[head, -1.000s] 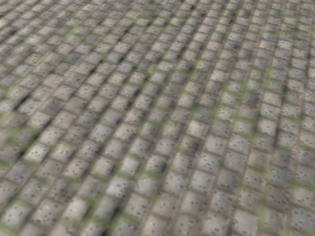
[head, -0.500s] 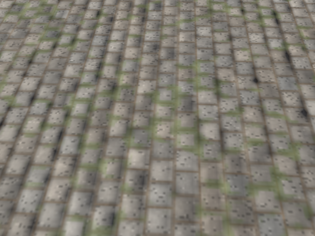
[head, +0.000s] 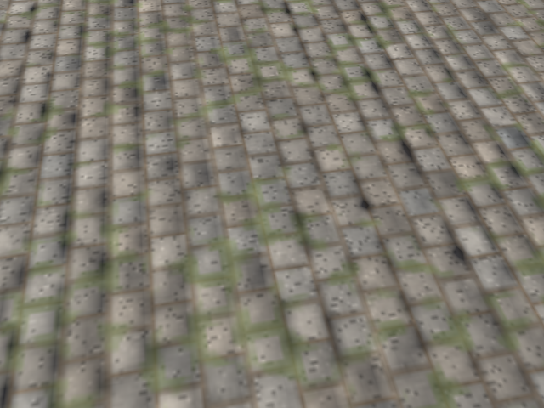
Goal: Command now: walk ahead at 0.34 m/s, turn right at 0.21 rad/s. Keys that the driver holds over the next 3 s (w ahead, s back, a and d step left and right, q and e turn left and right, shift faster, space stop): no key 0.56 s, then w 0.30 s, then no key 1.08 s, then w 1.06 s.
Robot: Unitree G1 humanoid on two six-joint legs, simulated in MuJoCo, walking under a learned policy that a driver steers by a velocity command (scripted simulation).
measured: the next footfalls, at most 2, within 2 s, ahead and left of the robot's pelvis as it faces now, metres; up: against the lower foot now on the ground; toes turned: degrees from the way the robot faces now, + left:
right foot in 0.26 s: +0.24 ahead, -0.13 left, +0.00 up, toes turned +1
left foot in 1.08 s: +0.35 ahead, +0.14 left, +0.00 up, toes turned +0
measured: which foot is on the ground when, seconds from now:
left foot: down 0.00-0.88, up 0.90-1.00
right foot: up 0.00-0.24, down 0.26-1.00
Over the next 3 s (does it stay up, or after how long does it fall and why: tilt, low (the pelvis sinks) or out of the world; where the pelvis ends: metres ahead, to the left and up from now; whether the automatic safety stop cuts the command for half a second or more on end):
stays up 0.72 0.03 0.00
